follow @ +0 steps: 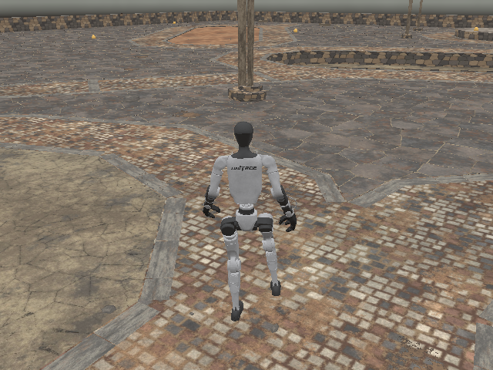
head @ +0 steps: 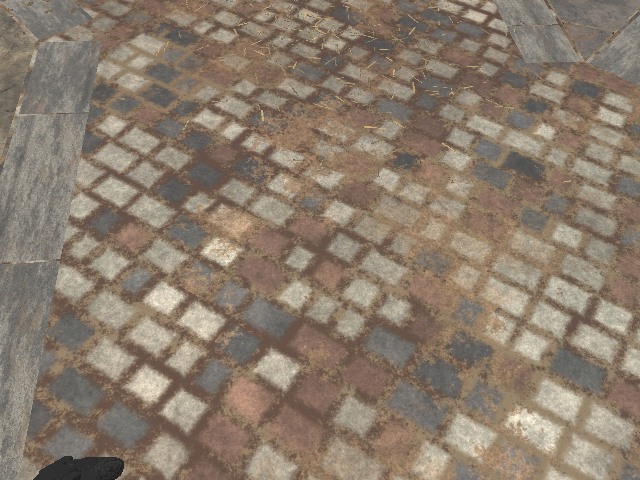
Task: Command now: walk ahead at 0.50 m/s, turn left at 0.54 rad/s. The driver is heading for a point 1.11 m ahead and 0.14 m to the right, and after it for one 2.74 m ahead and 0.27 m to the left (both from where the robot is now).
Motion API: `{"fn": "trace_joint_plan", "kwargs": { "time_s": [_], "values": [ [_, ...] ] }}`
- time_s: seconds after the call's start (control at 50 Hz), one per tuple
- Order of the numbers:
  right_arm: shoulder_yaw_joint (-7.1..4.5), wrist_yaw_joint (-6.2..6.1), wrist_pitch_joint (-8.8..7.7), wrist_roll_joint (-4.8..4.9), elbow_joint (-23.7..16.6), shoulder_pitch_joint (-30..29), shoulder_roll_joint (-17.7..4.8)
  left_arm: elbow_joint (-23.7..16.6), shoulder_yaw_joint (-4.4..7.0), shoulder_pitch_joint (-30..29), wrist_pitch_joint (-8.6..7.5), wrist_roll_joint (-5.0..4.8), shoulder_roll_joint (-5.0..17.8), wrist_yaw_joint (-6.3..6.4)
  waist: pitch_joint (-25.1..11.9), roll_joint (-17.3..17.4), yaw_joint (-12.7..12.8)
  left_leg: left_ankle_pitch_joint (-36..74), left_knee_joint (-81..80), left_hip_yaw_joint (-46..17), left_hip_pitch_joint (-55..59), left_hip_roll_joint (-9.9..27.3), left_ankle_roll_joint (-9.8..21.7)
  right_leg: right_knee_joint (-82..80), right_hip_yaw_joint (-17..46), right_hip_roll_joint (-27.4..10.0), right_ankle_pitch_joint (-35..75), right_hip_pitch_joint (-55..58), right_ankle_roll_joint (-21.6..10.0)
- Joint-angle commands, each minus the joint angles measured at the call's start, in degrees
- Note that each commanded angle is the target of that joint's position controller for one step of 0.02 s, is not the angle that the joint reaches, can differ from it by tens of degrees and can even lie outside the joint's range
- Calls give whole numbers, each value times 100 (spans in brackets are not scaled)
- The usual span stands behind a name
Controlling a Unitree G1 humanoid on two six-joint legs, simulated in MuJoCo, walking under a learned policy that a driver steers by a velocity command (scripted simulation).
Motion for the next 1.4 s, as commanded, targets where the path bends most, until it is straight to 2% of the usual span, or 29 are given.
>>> {"fn": "trace_joint_plan", "kwargs": {
  "time_s": [0.02, 0.08, 0.12, 0.16, 0.18, 0.2, 0.22, 0.24, 0.26, 0.28, 0.3, 0.32, 0.36, 0.4, 0.44, 0.48, 0.54, 0.6, 0.62, 0.64, 0.66, 0.68, 0.7, 0.74, 0.76, 0.86, 0.96, 1.14, 1.4],
  "values": [
    [-281, -92, -69, 41, -273, -17, -1008, -432, 27, -552, -103, -56, 262, -69, -196, 609, -38, 809, -630, -923, -412, 1171, 734, -987, -258, 355, 904, 735, 29],
    [-249, -100, -53, 55, -67, 277, -920, -503, 37, -819, -184, -95, 353, -174, -127, 655, -179, 660, -359, -1189, 23, 1415, 705, -1416, -190, 373, 985, 819, -115],
    [-247, -110, -20, 34, 22, 349, -907, -527, 78, -798, -219, -95, 457, -211, -95, 751, -133, 886, -109, -1427, 427, 1599, 654, -1600, -182, 391, 537, 844, -271],
    [-265, -106, 25, 22, 65, 297, -938, -475, 132, -474, -247, -96, 554, -195, -136, 918, 59, 1615, 208, -1521, 656, 1661, 561, -1760, -334, 472, -1, 1251, -485],
    [-231, -96, 35, 19, 44, 213, -853, -336, 214, 41, -266, -69, 677, -160, -416, 875, 340, 2418, 747, -1361, 656, 1417, 442, -1988, -469, 563, 35, 1998, -661],
    [-143, -79, 31, -36, -42, 136, -660, -223, 290, 847, -285, 1, 892, -126, -1162, 675, 726, 2372, 1916, -1099, 186, 1136, 264, -1740, -4, 24, 219, 3382, -1008],
    [-26, -75, -27, 6, -72, 796, -341, -82, 430, 1669, -254, 60, 1389, -106, -2146, -548, 734, 667, 3925, -487, -1634, 367, -196, -1694, 1933, -1173, -216, 5641, -1873],
    [10, -82, -83, 87, -39, 1007, -378, 175, 408, 2040, -193, -113, 1158, -181, -2279, -1505, 755, -2151, 5092, -380, -2937, 61, -381, -2553, 3775, -1761, -1756, 6148, -2249],
    [-110, -87, -99, 134, -74, 400, -875, 103, 277, 1714, -170, -185, 743, -174, -1317, -748, 864, -1936, 5512, -580, -3430, 353, -383, -2756, 3423, -1637, -2053, 5420, -2002],
    [-130, -102, -91, 86, -192, -138, -934, 5, 202, 1248, -122, -104, 578, -150, -708, -273, 779, -1540, 5489, -346, -3334, 571, -417, -2765, 2548, -1435, -1073, 4586, -1817],
    [-131, -102, -85, -21, -264, -400, -871, -13, 131, 932, -97, -53, 441, -153, -319, -26, 606, -1314, 5198, -151, -3125, 737, -485, -2800, 1875, -1204, 344, 3829, -1760],
    [-153, -96, -64, -94, -265, -380, -802, -11, 82, 768, -106, -21, 336, -153, -301, -58, 419, -1181, 4838, -76, -2800, 927, -536, -2788, 1389, -1015, 1472, 3446, -1686],
    [-98, -89, 0, -78, -153, -104, -490, 92, 38, 664, -126, -11, 263, -167, -438, -295, 221, -1070, 4201, 112, -2233, 971, -660, -2832, 683, -707, 2865, 3054, -1617],
    [-23, -116, 42, -99, -171, -158, -274, 224, 65, 621, -121, -21, 421, -135, -575, -396, 175, -751, 3428, 262, -1983, 949, -767, -2863, 271, -630, 3684, 2939, -1682],
    [33, -110, 58, -116, -177, -347, -184, 318, 108, 586, -39, -60, 600, -82, -755, -406, 225, -41, 2627, 375, -1554, 924, -780, -2876, -84, -503, 3734, 2840, -1599],
    [28, -85, 64, -91, -198, -650, -230, 441, 112, 739, 46, -94, 657, -41, -817, -389, 371, 605, 2069, 428, -1314, 851, -767, -2881, -204, -450, 3403, 2915, -1517],
    [-10, -54, 69, -95, -292, -1052, -339, 620, 96, 906, 143, -117, 679, -25, -717, -337, 501, 745, 1538, 373, -1206, 805, -667, -2744, -67, -563, 2767, 3113, -1485],
    [-57, -37, 44, -147, -272, -1032, -395, 712, 62, 773, 217, -202, 635, -13, -610, -271, 326, 1058, 606, 462, -669, 712, -419, -2302, 78, -520, 1951, 3099, -1283],
    [-96, -64, 31, -189, -246, -959, -529, 786, 17, 951, 208, -179, 509, -16, -642, -94, 308, 1905, 196, 279, -192, 858, -281, -2062, 58, -317, 1557, 2980, -1050],
    [-162, -121, 38, -247, -285, -860, -877, 770, -47, 1195, 147, -17, 350, -30, -997, 382, 454, 3891, 543, -266, 647, 1486, -30, -1651, -129, 5, 699, 2608, -768],
    [-129, -154, 114, -250, -262, -920, -775, 908, -135, 1832, 120, 32, 75, -45, -1444, 1001, 733, 4427, 896, -771, 1442, 2010, 570, -1464, -341, 281, -868, 2021, -463],
    [-26, -135, 182, -169, -253, -1006, -303, 927, -163, 1579, 181, 20, 106, -24, -1496, 968, 549, 3789, 867, -891, 1256, 2026, 707, -1518, -365, 273, -1595, 2086, -316],
    [11, -90, 220, -127, -242, -1197, -213, 866, -143, 1359, 260, -4, 228, -15, -1226, 840, 551, 3005, 809, -796, 922, 1805, 576, -1717, -355, 254, -1544, 2096, -284],
    [-36, 6, 216, -118, -264, -1468, -394, 914, -99, 1214, 440, -14, 421, 41, -781, 594, 520, 2397, 870, -436, 335, 1354, 254, -1962, -409, 319, -1044, 2303, -283],
    [-60, 23, 182, -120, -238, -1457, -453, 957, -67, 1231, 502, -15, 529, 64, -726, 516, 505, 2426, 898, -314, 254, 1259, 163, -1967, -404, 322, -961, 2357, -320],
    [-66, 22, 99, -120, 50, -1417, -388, 1107, -87, 1167, 588, -42, 422, 132, -875, 394, 483, 3086, 1069, -189, 370, 1173, 137, -1932, -363, 248, -316, 2754, -315],
    [-86, -13, 139, -104, 326, -1541, -387, 1305, -78, 1099, 669, -45, 346, 171, -691, 284, 498, 2420, 916, -161, 223, 1118, 126, -2023, -400, 281, -616, 2817, -313],
    [-111, -154, 233, -86, 862, -1601, -379, 1680, -92, 1202, 597, -41, 252, 217, -321, 248, 454, 988, 637, -47, 86, 958, -31, -2211, -447, 301, -1218, 2556, -372],
    [-79, -203, 323, -77, 1496, -1579, -298, 2011, -185, 1627, 435, -35, 28, 217, -46, 185, 380, 475, 553, 90, 144, 821, -144, -2379, -434, 290, -1623, 2163, -415]
  ]
}}
Keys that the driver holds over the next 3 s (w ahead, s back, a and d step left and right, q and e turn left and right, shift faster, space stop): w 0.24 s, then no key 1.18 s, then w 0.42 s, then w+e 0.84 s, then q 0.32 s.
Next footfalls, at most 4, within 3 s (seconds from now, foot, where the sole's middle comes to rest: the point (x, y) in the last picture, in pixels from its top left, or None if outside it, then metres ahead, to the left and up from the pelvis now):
0.20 right None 0.30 -0.14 -0.78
0.62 left None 0.42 0.10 -0.78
2.20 right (341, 334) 0.79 -0.10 -0.78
2.70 left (281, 229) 1.11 0.04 -0.78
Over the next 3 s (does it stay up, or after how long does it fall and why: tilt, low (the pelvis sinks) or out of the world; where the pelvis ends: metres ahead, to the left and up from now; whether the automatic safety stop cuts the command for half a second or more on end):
stays up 1.02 -0.04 0.00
